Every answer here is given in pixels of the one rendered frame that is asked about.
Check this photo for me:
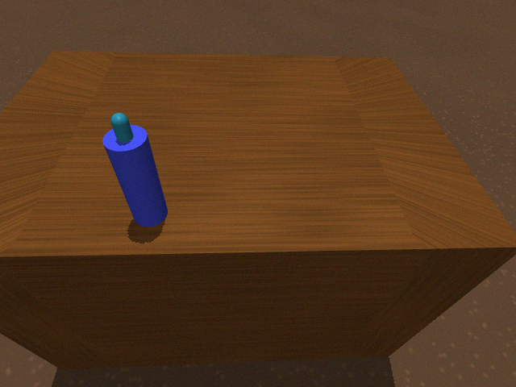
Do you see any bottle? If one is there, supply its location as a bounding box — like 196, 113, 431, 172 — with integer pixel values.
102, 113, 168, 227

